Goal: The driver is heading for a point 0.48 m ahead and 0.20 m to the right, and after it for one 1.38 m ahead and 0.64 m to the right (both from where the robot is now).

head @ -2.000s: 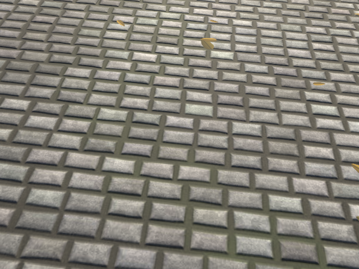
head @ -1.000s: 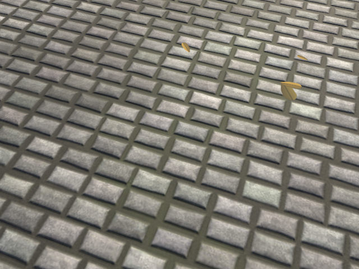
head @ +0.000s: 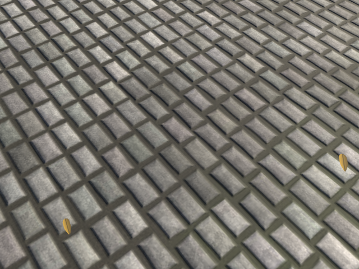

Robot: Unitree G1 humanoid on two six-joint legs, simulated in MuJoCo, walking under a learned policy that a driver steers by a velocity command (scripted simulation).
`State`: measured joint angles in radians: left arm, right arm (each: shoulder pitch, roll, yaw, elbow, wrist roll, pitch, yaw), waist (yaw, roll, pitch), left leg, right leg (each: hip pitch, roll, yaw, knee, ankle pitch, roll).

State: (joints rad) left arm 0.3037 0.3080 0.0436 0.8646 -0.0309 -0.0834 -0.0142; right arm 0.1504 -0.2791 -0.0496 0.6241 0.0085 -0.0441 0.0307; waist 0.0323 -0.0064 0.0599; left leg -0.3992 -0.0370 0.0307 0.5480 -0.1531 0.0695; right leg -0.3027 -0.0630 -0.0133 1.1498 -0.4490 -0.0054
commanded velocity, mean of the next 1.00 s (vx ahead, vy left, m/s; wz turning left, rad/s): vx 0.44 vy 0.00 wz -0.43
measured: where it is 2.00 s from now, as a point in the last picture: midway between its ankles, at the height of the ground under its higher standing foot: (230, 230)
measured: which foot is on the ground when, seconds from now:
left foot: down 0.00-0.44, up 0.46-0.86, down 0.88-1.00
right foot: up 0.00-0.42, down 0.44-0.88, up 0.90-1.00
